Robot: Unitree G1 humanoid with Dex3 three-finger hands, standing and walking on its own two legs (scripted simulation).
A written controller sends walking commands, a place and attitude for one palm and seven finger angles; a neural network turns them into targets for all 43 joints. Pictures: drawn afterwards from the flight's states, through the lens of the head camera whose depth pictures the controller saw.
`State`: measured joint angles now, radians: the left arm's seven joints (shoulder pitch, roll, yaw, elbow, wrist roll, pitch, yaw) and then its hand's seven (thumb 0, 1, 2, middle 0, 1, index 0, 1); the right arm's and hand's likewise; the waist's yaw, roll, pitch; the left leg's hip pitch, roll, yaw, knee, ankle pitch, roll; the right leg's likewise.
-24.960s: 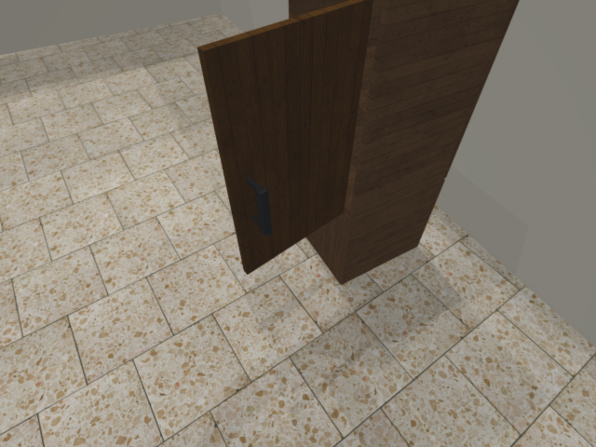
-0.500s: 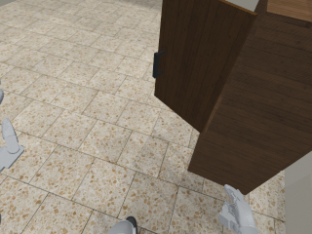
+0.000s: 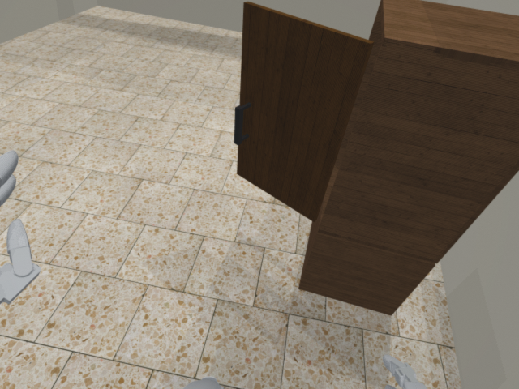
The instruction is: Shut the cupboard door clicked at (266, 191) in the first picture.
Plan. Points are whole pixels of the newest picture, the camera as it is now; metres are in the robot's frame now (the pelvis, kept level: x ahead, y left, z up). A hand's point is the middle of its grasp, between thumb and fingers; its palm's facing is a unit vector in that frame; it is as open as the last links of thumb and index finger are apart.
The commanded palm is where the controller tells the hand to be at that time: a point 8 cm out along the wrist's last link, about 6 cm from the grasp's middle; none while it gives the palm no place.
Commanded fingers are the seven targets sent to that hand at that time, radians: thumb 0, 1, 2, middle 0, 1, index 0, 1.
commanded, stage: stop stepping back and stand still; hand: left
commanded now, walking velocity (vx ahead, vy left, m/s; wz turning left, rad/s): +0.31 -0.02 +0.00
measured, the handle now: (242, 123) +0.90 +0.09 -0.08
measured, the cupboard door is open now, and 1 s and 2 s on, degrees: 66 66 66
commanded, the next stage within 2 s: let the arm hang, fingers relaxed in 0.32 s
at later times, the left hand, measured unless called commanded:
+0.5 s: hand (59, 283) +0.22 +0.28 +0.09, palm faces +0.26 -0.83 -0.49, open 7.4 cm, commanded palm none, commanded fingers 0.00 0.90 0.90 -0.20 -0.30 -0.20 -0.30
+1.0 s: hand out of the picture +0.00 +0.21 -0.16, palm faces +0.00 -0.97 -0.22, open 7.2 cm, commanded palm none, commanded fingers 0.00 0.90 0.90 -0.20 -0.30 -0.20 -0.30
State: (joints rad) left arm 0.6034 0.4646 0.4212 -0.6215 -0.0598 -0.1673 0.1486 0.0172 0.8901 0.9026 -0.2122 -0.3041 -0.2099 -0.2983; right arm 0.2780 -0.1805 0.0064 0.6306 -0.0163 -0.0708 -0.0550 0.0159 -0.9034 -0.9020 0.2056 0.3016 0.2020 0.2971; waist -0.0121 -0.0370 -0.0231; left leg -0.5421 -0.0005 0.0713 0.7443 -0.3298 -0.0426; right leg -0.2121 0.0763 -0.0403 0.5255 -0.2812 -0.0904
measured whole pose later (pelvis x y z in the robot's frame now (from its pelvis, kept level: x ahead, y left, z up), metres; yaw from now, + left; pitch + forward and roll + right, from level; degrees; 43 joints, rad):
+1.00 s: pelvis +0.00 +0.02 +0.01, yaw -1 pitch -1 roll +0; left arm 0.32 0.19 0.01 1.08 0.01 0.01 0.03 -0.01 0.93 0.90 -0.20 -0.30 -0.20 -0.30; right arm 0.30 -0.15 0.00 1.07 -0.02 0.03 -0.04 0.01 -0.91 -0.90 0.20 0.30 0.20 0.30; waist -0.01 0.00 0.04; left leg -0.24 0.03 0.07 0.45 -0.19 0.01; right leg -0.07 0.03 -0.09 0.39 -0.30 -0.05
